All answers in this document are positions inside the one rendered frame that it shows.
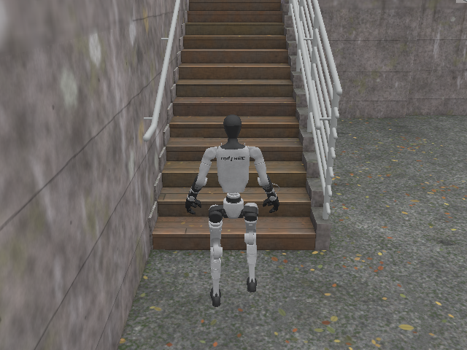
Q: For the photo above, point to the stairs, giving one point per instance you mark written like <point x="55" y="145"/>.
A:
<point x="234" y="61"/>

